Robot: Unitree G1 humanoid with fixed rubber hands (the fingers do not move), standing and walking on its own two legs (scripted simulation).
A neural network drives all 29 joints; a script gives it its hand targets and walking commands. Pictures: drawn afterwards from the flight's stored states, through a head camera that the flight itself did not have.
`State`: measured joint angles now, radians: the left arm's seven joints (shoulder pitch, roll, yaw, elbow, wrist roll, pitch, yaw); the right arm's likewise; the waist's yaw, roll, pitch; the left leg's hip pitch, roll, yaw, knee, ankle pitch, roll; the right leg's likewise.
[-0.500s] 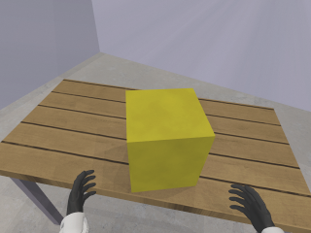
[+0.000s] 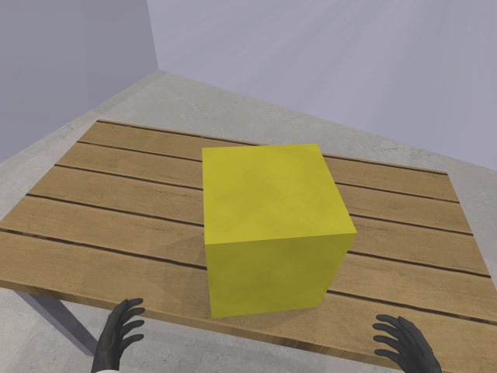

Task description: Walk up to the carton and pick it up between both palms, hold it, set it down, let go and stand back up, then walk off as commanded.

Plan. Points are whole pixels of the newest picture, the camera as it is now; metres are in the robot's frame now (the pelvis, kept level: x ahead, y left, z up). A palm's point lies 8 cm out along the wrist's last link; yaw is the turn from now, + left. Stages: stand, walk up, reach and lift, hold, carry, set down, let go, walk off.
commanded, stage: set down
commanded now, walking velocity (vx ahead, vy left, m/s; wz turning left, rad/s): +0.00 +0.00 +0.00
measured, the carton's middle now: (263, 232) +0.39 +0.03 +0.01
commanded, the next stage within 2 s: let go in 0.88 s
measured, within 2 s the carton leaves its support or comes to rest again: neither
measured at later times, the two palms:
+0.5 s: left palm (109, 358) +0.15 +0.23 -0.03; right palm out of the picture +0.19 -0.23 -0.04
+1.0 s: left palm (108, 367) +0.15 +0.24 -0.05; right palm out of the picture +0.19 -0.23 -0.04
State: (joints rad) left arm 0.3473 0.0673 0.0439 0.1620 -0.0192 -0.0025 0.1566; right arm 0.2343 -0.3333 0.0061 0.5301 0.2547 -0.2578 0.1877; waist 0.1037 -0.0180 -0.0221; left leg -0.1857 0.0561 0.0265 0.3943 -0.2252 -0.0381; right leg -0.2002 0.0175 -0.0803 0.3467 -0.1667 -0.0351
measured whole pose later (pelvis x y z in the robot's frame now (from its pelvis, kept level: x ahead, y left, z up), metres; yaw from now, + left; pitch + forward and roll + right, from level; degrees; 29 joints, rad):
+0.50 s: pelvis +0.00 +0.00 +0.00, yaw +0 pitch +0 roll -1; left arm 0.31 0.12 0.04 0.20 -0.02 0.05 0.10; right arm 0.24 -0.31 0.01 0.54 0.25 -0.21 0.15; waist 0.10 -0.02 0.01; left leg -0.16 0.06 0.03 0.39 -0.23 -0.04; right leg -0.18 0.02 -0.08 0.35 -0.17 -0.04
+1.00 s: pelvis +0.00 +0.00 +0.00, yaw +0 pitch +0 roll -1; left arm 0.30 0.15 0.04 0.28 -0.02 0.10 0.05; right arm 0.24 -0.27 0.01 0.54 0.22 -0.23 0.09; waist 0.09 -0.02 0.01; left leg -0.15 0.06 0.03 0.39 -0.24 -0.04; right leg -0.16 0.02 -0.08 0.35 -0.18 -0.03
